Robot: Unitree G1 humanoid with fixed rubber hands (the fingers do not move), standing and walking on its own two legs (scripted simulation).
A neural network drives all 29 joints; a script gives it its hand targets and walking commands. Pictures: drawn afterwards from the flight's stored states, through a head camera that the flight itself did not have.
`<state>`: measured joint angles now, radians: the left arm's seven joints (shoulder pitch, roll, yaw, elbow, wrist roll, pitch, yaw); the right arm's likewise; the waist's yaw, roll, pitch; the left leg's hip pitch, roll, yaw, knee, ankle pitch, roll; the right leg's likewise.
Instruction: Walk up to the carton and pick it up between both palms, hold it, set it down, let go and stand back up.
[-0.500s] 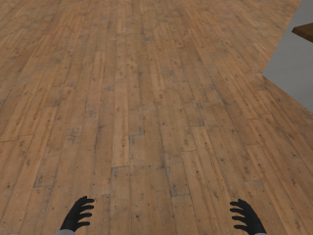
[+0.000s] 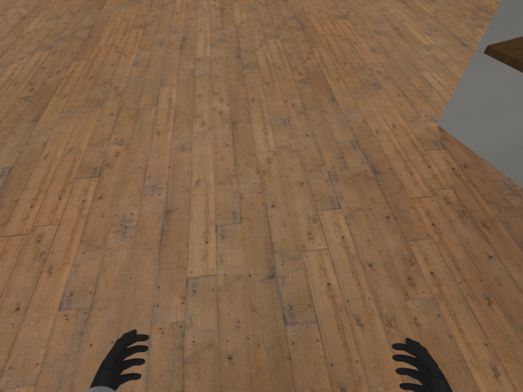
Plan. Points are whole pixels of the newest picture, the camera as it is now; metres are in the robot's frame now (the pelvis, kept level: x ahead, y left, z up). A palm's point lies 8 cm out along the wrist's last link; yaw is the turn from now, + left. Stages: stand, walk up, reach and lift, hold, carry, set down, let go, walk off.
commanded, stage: stand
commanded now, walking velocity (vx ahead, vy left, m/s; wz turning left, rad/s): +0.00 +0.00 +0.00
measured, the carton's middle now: out of the picture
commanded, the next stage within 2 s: walk up in 1.20 s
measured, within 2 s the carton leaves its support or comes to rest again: neither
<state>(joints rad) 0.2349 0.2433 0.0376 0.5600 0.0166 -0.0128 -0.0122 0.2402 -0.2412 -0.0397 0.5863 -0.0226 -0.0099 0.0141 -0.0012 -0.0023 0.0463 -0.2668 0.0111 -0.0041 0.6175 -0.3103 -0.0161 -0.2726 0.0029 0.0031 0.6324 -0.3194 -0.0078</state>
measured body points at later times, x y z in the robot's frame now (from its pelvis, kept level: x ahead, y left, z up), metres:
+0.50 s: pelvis -0.01 +0.00 +0.00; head -0.01 +0.00 +0.45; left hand +0.14 +0.25 -0.09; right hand +0.13 -0.26 -0.09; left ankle +0.01 +0.13 -0.73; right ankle +0.01 -0.11 -0.73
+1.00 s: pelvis -0.01 +0.00 +0.00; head -0.01 +0.00 +0.45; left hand +0.13 +0.26 -0.09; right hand +0.12 -0.26 -0.09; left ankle +0.01 +0.13 -0.73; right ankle +0.01 -0.11 -0.73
